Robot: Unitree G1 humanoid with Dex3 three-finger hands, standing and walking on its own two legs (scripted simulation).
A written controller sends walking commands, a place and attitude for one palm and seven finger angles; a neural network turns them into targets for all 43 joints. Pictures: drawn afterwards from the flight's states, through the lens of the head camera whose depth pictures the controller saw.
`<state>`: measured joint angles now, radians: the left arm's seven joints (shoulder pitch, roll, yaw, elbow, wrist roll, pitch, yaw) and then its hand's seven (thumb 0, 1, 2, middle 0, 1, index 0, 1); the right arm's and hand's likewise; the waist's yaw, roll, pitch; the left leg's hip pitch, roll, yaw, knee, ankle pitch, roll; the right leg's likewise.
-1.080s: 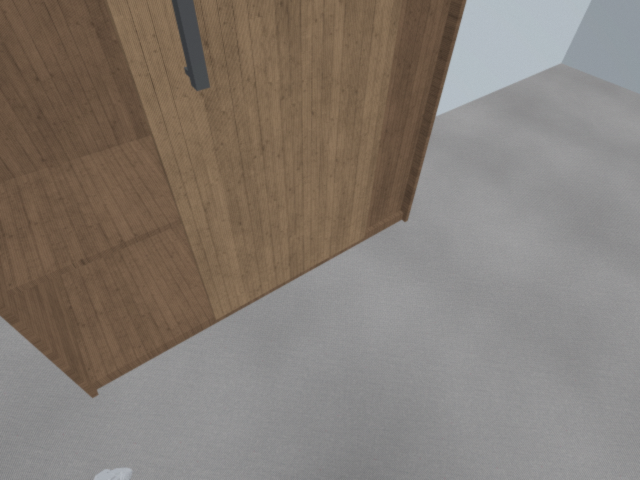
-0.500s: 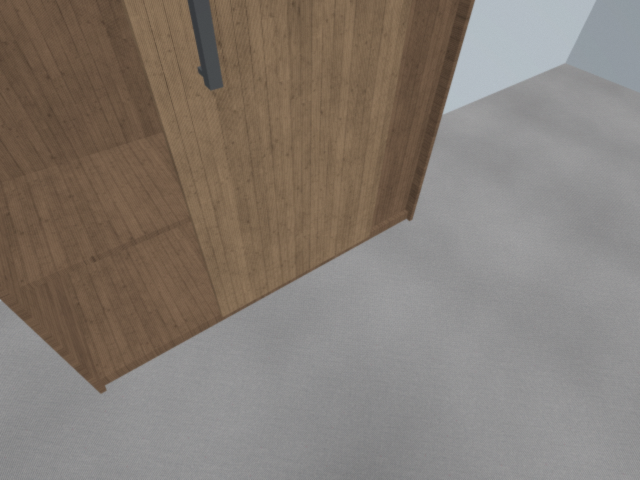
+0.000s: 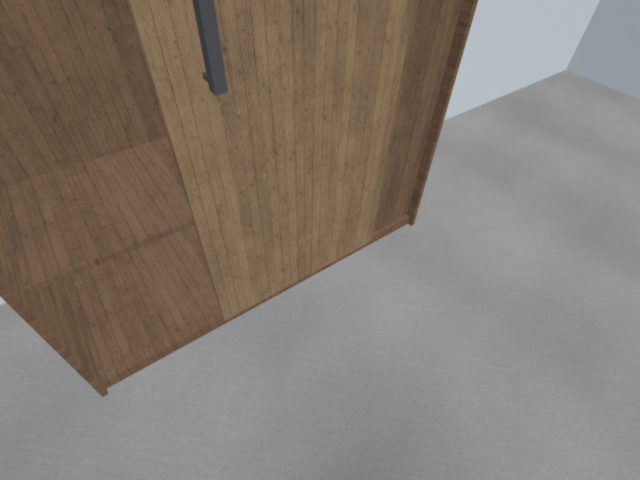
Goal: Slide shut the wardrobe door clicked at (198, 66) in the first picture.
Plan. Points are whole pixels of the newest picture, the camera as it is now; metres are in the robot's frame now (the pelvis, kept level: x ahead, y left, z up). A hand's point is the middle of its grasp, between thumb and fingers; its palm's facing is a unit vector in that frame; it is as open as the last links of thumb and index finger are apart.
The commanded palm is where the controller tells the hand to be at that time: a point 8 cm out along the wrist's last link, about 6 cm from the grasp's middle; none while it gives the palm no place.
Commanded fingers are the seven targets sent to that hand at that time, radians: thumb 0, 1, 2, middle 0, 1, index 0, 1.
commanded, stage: look at it before walking up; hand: right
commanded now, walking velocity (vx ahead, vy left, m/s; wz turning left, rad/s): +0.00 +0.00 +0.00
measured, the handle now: (201, 21) +0.78 +0.26 +0.23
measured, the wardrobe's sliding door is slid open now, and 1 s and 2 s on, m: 0.41 0.41 0.41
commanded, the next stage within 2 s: walk to a spot facing it in 0.36 s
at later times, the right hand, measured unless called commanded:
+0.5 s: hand out of the picture +0.07 -0.25 -0.16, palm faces -0.02 +0.94 -0.33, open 7.4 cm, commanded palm none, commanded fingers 0.00 -0.90 -0.90 0.20 0.30 0.20 0.30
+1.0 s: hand out of the picture +0.00 -0.26 -0.18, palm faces +0.24 +0.94 -0.24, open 7.4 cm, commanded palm none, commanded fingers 0.00 -0.90 -0.90 0.20 0.30 0.20 0.30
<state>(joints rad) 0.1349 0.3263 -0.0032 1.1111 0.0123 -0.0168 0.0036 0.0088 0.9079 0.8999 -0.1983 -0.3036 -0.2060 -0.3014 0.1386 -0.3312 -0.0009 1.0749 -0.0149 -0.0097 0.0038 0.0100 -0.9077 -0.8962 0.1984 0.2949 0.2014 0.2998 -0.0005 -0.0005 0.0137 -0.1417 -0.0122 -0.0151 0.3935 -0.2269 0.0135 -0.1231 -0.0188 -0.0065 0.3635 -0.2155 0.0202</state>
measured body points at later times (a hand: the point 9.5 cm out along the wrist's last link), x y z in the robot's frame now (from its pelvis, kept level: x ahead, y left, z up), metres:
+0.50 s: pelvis +0.00 +0.00 +0.00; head +0.01 +0.00 +0.45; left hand +0.07 +0.29 -0.13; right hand +0.07 -0.30 -0.13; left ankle -0.01 +0.11 -0.75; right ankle -0.01 -0.13 -0.75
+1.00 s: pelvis -0.01 -0.04 -0.01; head +0.02 -0.06 +0.44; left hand +0.08 +0.19 -0.15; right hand -0.01 -0.31 -0.16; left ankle +0.00 +0.11 -0.68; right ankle -0.01 -0.13 -0.75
